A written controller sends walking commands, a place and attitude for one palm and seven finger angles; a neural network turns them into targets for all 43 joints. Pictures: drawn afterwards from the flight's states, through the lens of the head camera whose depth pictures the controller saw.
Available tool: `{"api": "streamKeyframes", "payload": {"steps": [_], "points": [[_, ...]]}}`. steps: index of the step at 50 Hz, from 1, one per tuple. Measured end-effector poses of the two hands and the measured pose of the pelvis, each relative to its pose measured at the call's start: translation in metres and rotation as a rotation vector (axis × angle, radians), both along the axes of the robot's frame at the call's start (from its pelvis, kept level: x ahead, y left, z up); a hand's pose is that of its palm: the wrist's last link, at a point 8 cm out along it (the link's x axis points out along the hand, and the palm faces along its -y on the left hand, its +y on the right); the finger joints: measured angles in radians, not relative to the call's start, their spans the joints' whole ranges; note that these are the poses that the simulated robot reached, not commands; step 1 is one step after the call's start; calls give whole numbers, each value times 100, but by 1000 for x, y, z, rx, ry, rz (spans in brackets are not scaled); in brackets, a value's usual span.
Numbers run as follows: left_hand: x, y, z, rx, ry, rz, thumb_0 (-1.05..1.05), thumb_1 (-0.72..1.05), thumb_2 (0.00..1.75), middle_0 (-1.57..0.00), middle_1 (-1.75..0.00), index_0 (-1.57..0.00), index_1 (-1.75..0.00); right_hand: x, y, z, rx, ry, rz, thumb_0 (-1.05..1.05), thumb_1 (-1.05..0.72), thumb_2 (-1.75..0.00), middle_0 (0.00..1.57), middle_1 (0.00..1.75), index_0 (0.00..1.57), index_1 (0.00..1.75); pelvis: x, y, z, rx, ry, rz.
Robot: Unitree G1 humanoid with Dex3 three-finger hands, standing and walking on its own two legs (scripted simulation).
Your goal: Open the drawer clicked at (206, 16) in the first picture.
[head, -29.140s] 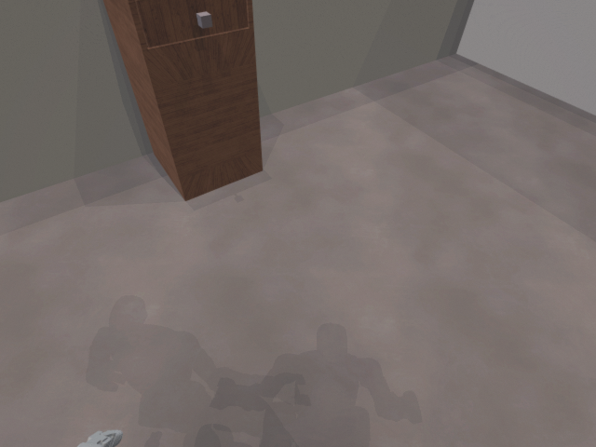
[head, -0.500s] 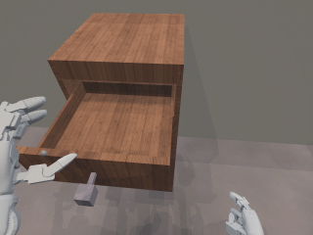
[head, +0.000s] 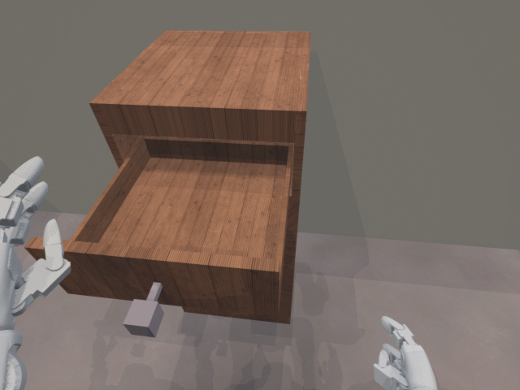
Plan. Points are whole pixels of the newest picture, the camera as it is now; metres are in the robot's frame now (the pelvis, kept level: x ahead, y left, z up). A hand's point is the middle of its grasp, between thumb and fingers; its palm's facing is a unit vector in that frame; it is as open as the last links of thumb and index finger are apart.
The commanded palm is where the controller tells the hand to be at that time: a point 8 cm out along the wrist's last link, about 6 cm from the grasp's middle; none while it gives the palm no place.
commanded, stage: step back with the hand held close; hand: left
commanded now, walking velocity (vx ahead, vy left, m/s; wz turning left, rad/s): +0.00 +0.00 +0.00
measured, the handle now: (149, 306) +0.23 +0.21 +0.02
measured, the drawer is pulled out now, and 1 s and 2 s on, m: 0.30 0.30 0.30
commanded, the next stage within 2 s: stop stepping back and stand still in 1.28 s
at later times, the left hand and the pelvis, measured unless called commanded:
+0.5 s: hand (36, 301) +0.15 +0.24 +0.19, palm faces +0.35 -0.78 -0.52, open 7.4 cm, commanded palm +0.08 +0.29 +0.21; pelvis -0.05 +0.01 -0.01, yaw +1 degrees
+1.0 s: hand out of the picture +0.09 +0.27 +0.21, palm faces +0.46 -0.76 -0.45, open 7.4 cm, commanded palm +0.02 +0.31 +0.21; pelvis -0.10 +0.02 -0.01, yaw +2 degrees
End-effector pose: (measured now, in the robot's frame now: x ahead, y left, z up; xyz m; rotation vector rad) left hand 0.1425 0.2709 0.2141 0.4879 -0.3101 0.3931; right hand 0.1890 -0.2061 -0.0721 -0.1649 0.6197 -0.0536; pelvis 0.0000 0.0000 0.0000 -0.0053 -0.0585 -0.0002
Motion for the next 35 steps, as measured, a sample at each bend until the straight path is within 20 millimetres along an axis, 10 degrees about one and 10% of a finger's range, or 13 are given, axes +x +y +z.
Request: {"api": "streamKeyframes", "payload": {"steps": [20,35], "points": [[-19,3,-4,109,51,-80,1,89,89,-21,-30,-21,-30,-58,-29,-11,-68,119,-109,1,-91,-90,20,30,20,30,-33,8,-4,-4,76,26],[-66,15,5,157,-71,-61,1,89,89,-22,-30,-21,-30,-85,-7,-3,-73,54,-57,1,-91,-90,20,30,20,30,-73,12,-12,-4,78,17]]}}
